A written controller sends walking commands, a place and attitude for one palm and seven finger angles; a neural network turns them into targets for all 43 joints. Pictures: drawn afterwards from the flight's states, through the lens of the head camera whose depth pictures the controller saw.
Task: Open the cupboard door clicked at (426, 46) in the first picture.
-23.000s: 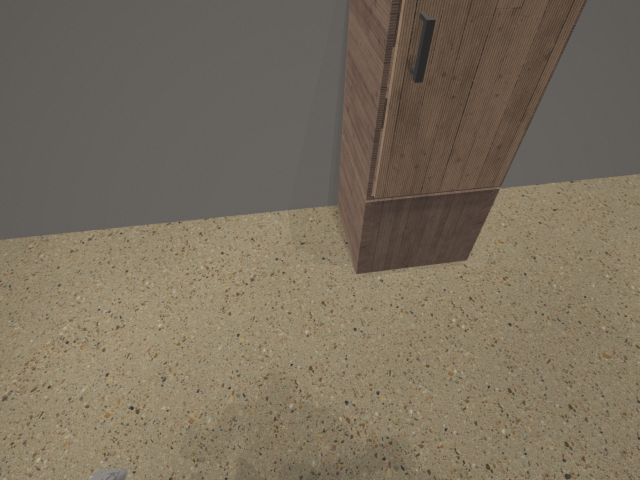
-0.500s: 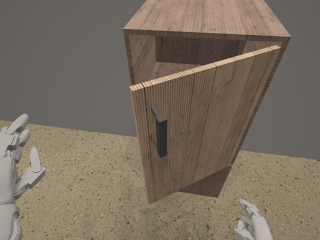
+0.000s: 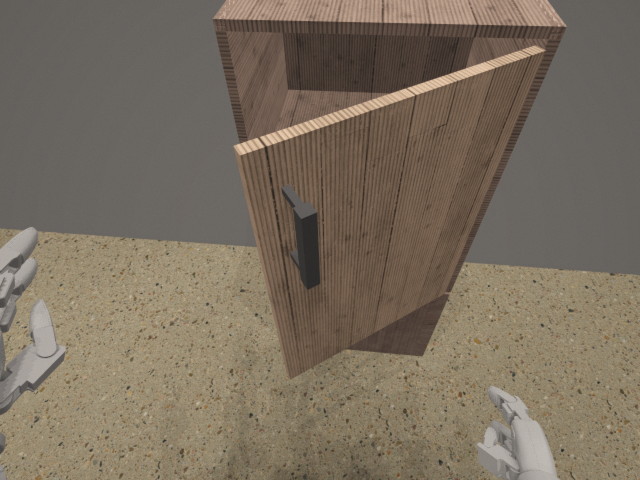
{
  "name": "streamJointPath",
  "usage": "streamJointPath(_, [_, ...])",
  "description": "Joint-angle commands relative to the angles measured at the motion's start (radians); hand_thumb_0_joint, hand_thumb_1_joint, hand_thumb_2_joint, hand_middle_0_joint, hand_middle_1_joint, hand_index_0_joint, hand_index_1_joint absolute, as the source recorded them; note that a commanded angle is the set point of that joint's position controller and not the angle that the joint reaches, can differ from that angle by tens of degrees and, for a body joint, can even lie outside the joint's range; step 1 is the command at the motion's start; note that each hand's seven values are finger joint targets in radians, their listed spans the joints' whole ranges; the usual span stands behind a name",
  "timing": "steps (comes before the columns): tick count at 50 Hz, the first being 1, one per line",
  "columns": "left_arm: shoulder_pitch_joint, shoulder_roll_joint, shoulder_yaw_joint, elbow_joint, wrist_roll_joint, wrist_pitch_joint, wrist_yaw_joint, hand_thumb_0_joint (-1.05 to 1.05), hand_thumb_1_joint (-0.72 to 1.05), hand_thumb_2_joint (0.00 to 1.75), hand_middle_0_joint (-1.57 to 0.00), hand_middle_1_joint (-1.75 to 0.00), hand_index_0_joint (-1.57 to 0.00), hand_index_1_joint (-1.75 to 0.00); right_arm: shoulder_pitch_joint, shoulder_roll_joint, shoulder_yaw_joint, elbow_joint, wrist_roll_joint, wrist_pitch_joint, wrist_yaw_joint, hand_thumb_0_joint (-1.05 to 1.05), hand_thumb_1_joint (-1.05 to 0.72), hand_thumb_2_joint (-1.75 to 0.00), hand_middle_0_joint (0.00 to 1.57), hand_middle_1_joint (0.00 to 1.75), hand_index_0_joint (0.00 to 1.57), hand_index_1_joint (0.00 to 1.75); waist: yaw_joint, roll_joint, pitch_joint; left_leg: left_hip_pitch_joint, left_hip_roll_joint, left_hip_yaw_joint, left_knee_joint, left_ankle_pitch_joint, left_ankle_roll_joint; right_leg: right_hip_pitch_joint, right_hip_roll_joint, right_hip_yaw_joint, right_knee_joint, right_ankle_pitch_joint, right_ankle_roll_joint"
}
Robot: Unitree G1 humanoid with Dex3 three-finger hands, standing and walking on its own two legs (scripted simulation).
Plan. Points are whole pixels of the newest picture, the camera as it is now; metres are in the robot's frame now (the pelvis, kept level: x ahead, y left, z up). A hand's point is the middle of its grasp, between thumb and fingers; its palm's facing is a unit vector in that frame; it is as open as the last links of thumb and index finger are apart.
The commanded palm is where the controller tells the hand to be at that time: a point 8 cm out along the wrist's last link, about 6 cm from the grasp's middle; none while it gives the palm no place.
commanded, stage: step back with the hand held close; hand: left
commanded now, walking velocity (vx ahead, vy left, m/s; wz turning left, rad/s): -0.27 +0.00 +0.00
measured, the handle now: (300, 239) +0.36 +0.05 +0.12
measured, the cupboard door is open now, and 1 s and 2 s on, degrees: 36 36 36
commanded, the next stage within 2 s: stop stepping back and stand still in 0.88 s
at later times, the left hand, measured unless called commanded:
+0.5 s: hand out of the picture +0.12 +0.29 +0.15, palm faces +0.46 -0.77 -0.45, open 7.4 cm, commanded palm +0.05 +0.33 +0.17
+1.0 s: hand out of the picture +0.03 +0.31 +0.16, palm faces +0.44 -0.77 -0.46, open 7.4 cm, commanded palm -0.05 +0.34 +0.17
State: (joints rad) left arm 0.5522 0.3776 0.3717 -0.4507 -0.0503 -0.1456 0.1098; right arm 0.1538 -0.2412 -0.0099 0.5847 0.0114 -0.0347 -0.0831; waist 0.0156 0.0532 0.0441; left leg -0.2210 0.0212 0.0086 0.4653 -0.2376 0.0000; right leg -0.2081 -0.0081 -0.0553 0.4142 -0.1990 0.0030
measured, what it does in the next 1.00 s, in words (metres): walks backwards: right foot, then left foot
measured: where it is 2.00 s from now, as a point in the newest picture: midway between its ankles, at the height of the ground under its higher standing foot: outside the picture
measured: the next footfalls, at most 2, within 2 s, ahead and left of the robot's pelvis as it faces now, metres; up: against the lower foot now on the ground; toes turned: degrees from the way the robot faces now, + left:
right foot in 0.66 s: -0.02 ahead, -0.11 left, +0.00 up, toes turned +7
left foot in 0.90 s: -0.05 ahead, +0.12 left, +0.00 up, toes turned +3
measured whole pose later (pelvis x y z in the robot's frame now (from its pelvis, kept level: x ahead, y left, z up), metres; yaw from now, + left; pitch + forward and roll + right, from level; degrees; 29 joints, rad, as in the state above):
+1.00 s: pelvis -0.17 +0.03 -0.01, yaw +3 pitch +1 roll -3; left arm 0.52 0.46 0.47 -0.57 -0.04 -0.22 0.15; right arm 0.13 -0.17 -0.02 0.61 -0.02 -0.14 -0.07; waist 0.01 -0.04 0.07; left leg -0.43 0.01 0.00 0.59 -0.17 0.06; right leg -0.48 0.09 0.06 0.97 -0.46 0.03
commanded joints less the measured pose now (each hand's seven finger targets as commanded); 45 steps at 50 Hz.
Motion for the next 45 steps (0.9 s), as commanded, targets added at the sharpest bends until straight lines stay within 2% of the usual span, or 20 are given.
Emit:
streamJointPath(1, [0.021,0.208,0.165,-0.218,-0.006,-0.059,0.039,0.00,0.90,0.90,-0.20,-0.30,-0.20,-0.30,-0.077,-0.093,-0.042,-0.173,0.004,-0.029,-0.016,0.00,-0.90,-0.90,0.20,0.30,0.20,0.30,0.001,-0.051,-0.218,0.041,0.043,-0.032,-0.002,0.370,0.019,0.081,-0.077,0.050,0.012,0.369,0.004])
streamJointPath(5, [0.006,0.243,0.190,-0.274,-0.001,-0.073,0.055,0.00,0.90,0.90,-0.20,-0.30,-0.20,-0.30,-0.083,-0.101,-0.047,-0.175,0.004,-0.037,-0.024,0.00,-0.90,-0.90,0.20,0.30,0.20,0.30,0.002,0.000,-0.187,-0.027,0.043,-0.050,-0.008,0.250,0.024,0.041,-0.077,0.070,0.010,0.239,-0.002])
streamJointPath(7, [0.012,0.219,0.174,-0.287,0.000,-0.077,0.059,0.00,0.90,0.90,-0.20,-0.30,-0.20,-0.30,-0.068,-0.103,-0.043,-0.187,0.004,-0.045,-0.022,0.00,-0.90,-0.90,0.20,0.30,0.20,0.30,0.000,0.001,-0.169,-0.086,0.052,-0.073,-0.031,0.168,0.029,0.039,-0.061,0.070,0.023,0.139,0.002])
streamJointPath(15, [-0.016,0.217,0.193,-0.271,0.024,-0.111,0.076,0.00,0.90,0.90,-0.20,-0.30,-0.20,-0.30,-0.041,-0.122,-0.046,-0.175,-0.002,-0.085,-0.023,0.00,-0.90,-0.90,0.20,0.30,0.20,0.30,-0.012,0.020,-0.096,-0.323,0.072,-0.115,-0.079,-0.276,0.057,0.046,-0.053,0.106,0.048,-0.114,-0.001])
streamJointPath(19, [-0.050,0.198,0.175,-0.278,0.031,-0.123,0.079,0.00,0.90,0.90,-0.20,-0.30,-0.20,-0.30,-0.026,-0.120,-0.040,-0.175,-0.005,-0.105,-0.019,0.00,-0.90,-0.90,0.20,0.30,0.20,0.30,-0.018,-0.008,-0.079,-0.343,0.059,-0.115,-0.041,-0.335,0.054,-0.019,-0.056,0.127,0.024,-0.227,-0.005])
streamJointPath(20, [-0.057,0.228,0.200,-0.279,0.035,-0.129,0.085,0.00,0.90,0.90,-0.20,-0.30,-0.20,-0.30,-0.031,-0.126,-0.044,-0.164,-0.009,-0.107,-0.024,0.00,-0.90,-0.90,0.20,0.30,0.20,0.30,-0.016,0.001,-0.079,-0.337,0.064,-0.122,-0.040,-0.344,0.056,-0.024,-0.059,0.130,0.020,-0.243,-0.009])
streamJointPath(24, [-0.058,0.211,0.189,-0.308,0.033,-0.138,0.085,0.00,0.90,0.90,-0.20,-0.30,-0.20,-0.30,-0.021,-0.117,-0.035,-0.164,-0.010,-0.125,-0.020,0.00,-0.90,-0.90,0.20,0.30,0.20,0.30,-0.016,0.024,-0.095,-0.349,0.068,-0.144,-0.069,-0.328,0.052,-0.012,-0.030,0.108,0.068,-0.195,-0.003])
streamJointPath(25, [-0.059,0.240,0.215,-0.322,0.037,-0.145,0.088,0.00,0.90,0.90,-0.20,-0.30,-0.20,-0.30,-0.031,-0.123,-0.039,-0.159,-0.010,-0.129,-0.024,0.00,-0.90,-0.90,0.20,0.30,0.20,0.30,-0.013,0.053,-0.108,-0.363,0.082,-0.158,-0.092,-0.349,0.061,0.028,-0.020,0.103,0.093,-0.166,0.000])
streamJointPath(28, [-0.045,0.200,0.206,-0.315,0.046,-0.153,0.079,0.00,0.90,0.90,-0.20,-0.30,-0.20,-0.30,-0.029,-0.126,-0.039,-0.169,-0.011,-0.143,-0.019,0.00,-0.90,-0.90,0.20,0.30,0.20,0.30,-0.009,0.152,-0.111,-0.523,0.144,-0.220,-0.201,-0.461,0.091,0.174,0.046,0.069,0.265,-0.091,0.018])
streamJointPath(30, [-0.043,0.230,0.236,-0.313,0.052,-0.162,0.077,0.00,0.90,0.90,-0.20,-0.30,-0.20,-0.30,-0.036,-0.127,-0.047,-0.167,-0.012,-0.150,-0.015,0.00,-0.90,-0.90,0.20,0.30,0.20,0.30,0.000,0.190,-0.124,-0.561,0.185,-0.260,-0.230,-0.445,0.119,0.237,0.074,0.065,0.361,-0.002,0.020])
streamJointPath(33, [-0.053,0.202,0.220,-0.281,0.049,-0.168,0.060,0.00,0.90,0.90,-0.20,-0.30,-0.20,-0.30,-0.035,-0.118,-0.049,-0.158,-0.020,-0.157,-0.002,0.00,-0.90,-0.90,0.20,0.30,0.20,0.30,-0.005,0.102,-0.065,-0.605,0.181,-0.245,-0.163,-0.430,0.127,0.202,0.068,0.132,0.320,-0.076,0.004])
streamJointPath(35, [-0.062,0.228,0.220,-0.276,0.034,-0.174,0.055,0.00,0.90,0.90,-0.20,-0.30,-0.20,-0.30,-0.023,-0.110,-0.052,-0.132,-0.025,-0.158,0.007,0.00,-0.90,-0.90,0.20,0.30,0.20,0.30,-0.019,-0.021,-0.055,-0.371,0.080,-0.158,-0.006,-0.280,0.061,-0.026,-0.025,0.265,0.082,-0.034,-0.050])
streamJointPath(37, [-0.095,0.213,0.164,-0.283,0.021,-0.167,0.056,0.00,0.90,0.90,-0.20,-0.30,-0.20,-0.30,-0.012,-0.090,-0.053,-0.113,-0.007,-0.151,0.016,0.00,-0.90,-0.90,0.20,0.30,0.20,0.30,-0.023,-0.191,-0.148,-0.086,-0.034,-0.030,0.277,-0.120,-0.018,-0.247,-0.187,0.392,-0.094,-0.029,-0.115])
streamJointPath(38, [-0.099,0.229,0.170,-0.278,0.023,-0.159,0.061,0.00,0.90,0.90,-0.20,-0.30,-0.20,-0.30,-0.026,-0.082,-0.057,-0.106,-0.010,-0.141,0.017,0.00,-0.90,-0.90,0.20,0.30,0.20,0.30,-0.017,-0.220,-0.155,-0.051,-0.049,-0.017,0.417,-0.125,-0.024,-0.311,-0.252,0.429,-0.137,-0.024,-0.144])
streamJointPath(39, [-0.103,0.233,0.173,-0.277,0.027,-0.151,0.061,0.00,0.90,0.90,-0.20,-0.30,-0.20,-0.30,-0.036,-0.072,-0.055,-0.105,-0.015,-0.127,0.019,0.00,-0.90,-0.90,0.20,0.30,0.20,0.30,-0.015,-0.239,-0.149,-0.070,-0.048,-0.023,0.501,-0.152,-0.021,-0.315,-0.276,0.417,-0.136,0.042,-0.159])
streamJointPath(40, [-0.102,0.251,0.192,-0.286,0.026,-0.147,0.063,0.00,0.90,0.90,-0.20,-0.30,-0.20,-0.30,-0.053,-0.065,-0.050,-0.103,-0.018,-0.117,0.019,0.00,-0.90,-0.90,0.20,0.30,0.20,0.30,-0.016,-0.220,-0.141,-0.087,-0.033,-0.040,0.485,-0.165,-0.018,-0.287,-0.282,0.392,-0.106,0.155,-0.167])
streamJointPath(41, [-0.098,0.240,0.187,-0.296,0.028,-0.141,0.062,0.00,0.90,0.90,-0.20,-0.30,-0.20,-0.30,-0.050,-0.051,-0.038,-0.111,-0.018,-0.109,0.018,0.00,-0.90,-0.90,0.20,0.30,0.20,0.30,-0.023,-0.210,-0.118,-0.099,-0.012,-0.052,0.356,-0.173,-0.015,-0.249,-0.249,0.328,-0.053,0.255,-0.138])
streamJointPath(43, [-0.083,0.246,0.199,-0.313,0.022,-0.136,0.059,0.00,0.90,0.90,-0.20,-0.30,-0.20,-0.30,-0.052,-0.073,-0.033,-0.108,-0.011,-0.104,0.003,0.00,-0.90,-0.90,0.20,0.30,0.20,0.30,-0.034,-0.068,-0.117,-0.068,0.000,-0.043,-0.009,0.048,-0.005,-0.184,-0.111,0.205,0.105,0.324,-0.041])
streamJointPath(44, [-0.079,0.248,0.215,-0.345,0.023,-0.147,0.059,0.00,0.90,0.90,-0.20,-0.30,-0.20,-0.30,-0.071,-0.108,-0.048,-0.128,-0.010,-0.109,-0.003,0.00,-0.90,-0.90,0.20,0.30,0.20,0.30,-0.011,0.144,-0.145,-0.136,0.140,-0.187,-0.106,0.249,0.044,-0.114,0.013,0.125,0.237,0.190,0.018])
streamJointPath(45, [-0.068,0.279,0.241,-0.376,0.033,-0.158,0.061,0.00,0.90,0.90,-0.20,-0.30,-0.20,-0.30,-0.074,-0.114,-0.067,-0.135,-0.011,-0.120,-0.005,0.00,-0.90,-0.90,0.20,0.30,0.20,0.30,0.003,0.271,-0.210,-0.207,0.277,-0.286,-0.164,0.357,0.102,0.001,0.064,0.081,0.417,-0.106,0.030])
